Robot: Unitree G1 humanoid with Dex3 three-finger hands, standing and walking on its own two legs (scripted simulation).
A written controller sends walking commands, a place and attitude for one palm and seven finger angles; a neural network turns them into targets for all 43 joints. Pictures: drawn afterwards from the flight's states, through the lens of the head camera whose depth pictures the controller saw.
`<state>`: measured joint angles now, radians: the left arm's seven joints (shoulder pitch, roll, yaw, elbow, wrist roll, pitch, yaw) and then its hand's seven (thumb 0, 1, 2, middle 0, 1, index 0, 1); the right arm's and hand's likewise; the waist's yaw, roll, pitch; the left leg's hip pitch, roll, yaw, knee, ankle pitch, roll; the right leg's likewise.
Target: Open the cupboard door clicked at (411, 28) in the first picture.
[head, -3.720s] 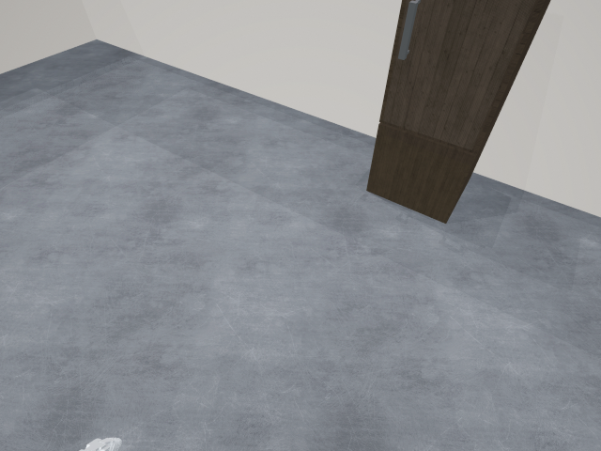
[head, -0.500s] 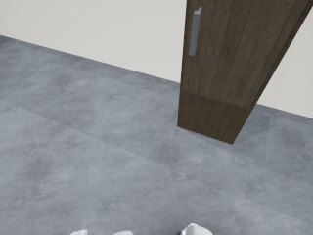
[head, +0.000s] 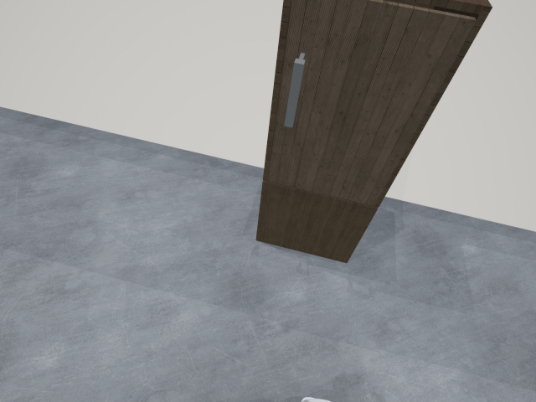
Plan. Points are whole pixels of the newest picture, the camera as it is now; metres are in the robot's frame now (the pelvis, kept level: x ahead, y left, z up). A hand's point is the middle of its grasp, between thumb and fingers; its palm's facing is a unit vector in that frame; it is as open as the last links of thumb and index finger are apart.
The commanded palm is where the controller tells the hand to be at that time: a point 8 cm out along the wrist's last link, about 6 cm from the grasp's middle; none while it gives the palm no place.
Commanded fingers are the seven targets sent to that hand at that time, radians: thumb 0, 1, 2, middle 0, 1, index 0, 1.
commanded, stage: turn to face it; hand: left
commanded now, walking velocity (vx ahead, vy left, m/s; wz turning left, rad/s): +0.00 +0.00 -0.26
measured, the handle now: (295, 91) +0.81 +0.00 +0.03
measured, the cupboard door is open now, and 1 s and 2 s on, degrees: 0 0 0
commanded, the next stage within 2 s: take the last steps up to it in 0.02 s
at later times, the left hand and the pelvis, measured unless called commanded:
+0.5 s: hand out of the picture +0.12 +0.14 -0.16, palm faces -0.09 -0.97 -0.23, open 7.2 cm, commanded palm none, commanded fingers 0.00 0.90 0.90 -0.20 -0.30 -0.20 -0.30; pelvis +0.03 -0.04 +0.00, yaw -7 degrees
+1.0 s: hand (192, 361) +0.21 +0.14 -0.17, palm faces -0.08 -0.98 -0.17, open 7.4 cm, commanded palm none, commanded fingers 0.00 0.90 0.90 -0.20 -0.30 -0.20 -0.30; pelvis +0.19 -0.03 +0.00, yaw -8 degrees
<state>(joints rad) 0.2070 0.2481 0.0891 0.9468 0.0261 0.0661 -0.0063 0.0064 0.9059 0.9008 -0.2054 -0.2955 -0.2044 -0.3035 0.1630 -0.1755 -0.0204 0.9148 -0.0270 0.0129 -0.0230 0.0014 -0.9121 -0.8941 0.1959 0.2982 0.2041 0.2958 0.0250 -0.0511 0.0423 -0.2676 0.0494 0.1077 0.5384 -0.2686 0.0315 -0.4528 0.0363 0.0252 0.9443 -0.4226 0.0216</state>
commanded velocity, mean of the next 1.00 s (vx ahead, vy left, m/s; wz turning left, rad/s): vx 0.23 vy -0.04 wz -0.07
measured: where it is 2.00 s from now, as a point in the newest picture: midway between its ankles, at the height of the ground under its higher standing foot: outside the picture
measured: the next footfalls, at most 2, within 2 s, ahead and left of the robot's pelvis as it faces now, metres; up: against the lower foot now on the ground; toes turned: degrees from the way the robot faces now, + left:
right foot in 0.38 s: +0.00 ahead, -0.13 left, +0.00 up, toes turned -13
left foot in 0.78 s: +0.27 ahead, +0.07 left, +0.00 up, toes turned +1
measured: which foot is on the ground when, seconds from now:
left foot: down 0.00-0.38, up 0.40-0.76, down 0.78-1.00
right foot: up 0.00-0.36, down 0.38-0.78, up 0.80-1.00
